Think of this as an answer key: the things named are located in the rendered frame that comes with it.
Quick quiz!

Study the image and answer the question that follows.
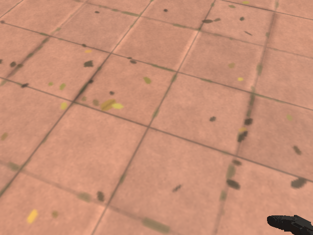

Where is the robot right hand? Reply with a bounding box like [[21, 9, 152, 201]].
[[267, 214, 313, 235]]

